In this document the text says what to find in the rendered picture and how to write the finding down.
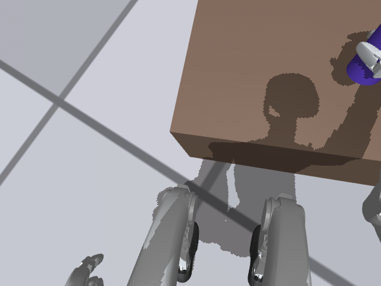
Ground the right robot hand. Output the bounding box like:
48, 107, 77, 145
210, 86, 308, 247
356, 29, 381, 78

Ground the left robot foot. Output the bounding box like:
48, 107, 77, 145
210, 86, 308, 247
177, 222, 199, 283

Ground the can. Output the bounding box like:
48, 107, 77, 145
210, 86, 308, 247
346, 24, 381, 85

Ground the right robot foot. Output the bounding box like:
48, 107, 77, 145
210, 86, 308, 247
248, 225, 263, 286

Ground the left robot hand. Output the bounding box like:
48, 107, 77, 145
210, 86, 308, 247
65, 254, 104, 286

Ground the right robot arm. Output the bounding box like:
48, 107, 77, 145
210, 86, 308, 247
362, 165, 381, 242

